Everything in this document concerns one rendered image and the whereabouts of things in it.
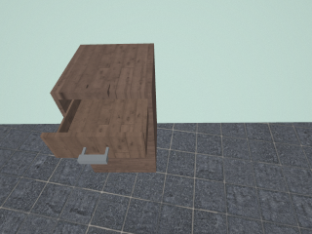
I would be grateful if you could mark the cabinet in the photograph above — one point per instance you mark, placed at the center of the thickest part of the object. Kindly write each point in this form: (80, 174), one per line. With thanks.
(128, 71)

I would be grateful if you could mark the handle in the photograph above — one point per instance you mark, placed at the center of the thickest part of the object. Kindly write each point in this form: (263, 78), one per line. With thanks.
(94, 92)
(93, 159)

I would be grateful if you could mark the drawer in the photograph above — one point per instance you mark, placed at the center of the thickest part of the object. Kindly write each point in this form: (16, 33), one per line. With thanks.
(120, 124)

